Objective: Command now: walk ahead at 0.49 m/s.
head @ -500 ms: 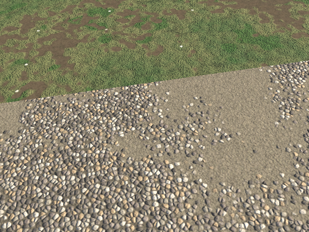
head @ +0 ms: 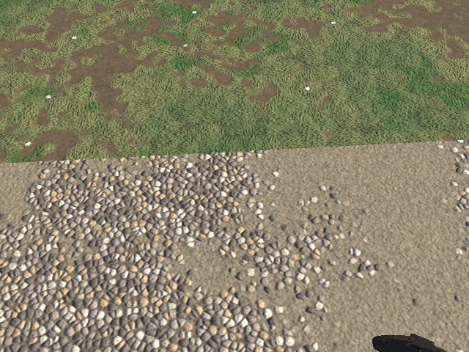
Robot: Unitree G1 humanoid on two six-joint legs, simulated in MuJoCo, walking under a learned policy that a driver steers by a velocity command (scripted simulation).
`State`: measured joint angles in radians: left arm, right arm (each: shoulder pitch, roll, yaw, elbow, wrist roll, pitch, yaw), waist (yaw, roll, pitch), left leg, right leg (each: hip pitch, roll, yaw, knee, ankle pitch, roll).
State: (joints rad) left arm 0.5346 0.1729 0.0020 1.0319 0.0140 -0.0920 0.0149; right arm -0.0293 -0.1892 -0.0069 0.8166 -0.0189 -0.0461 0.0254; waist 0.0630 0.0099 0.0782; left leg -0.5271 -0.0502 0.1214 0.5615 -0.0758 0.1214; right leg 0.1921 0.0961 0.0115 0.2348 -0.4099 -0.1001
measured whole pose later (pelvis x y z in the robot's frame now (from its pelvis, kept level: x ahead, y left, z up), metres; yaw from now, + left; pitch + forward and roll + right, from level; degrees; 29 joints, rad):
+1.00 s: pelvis +0.52 -0.02 +0.02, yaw +18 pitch +0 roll -1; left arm 0.44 0.19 0.04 1.00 0.02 -0.11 0.01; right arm 0.07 -0.22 -0.05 0.84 -0.03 -0.01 0.06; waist 0.04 0.03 0.05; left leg -0.64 0.08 0.07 0.76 -0.01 0.09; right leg 0.04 0.02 -0.28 0.24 -0.29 -0.04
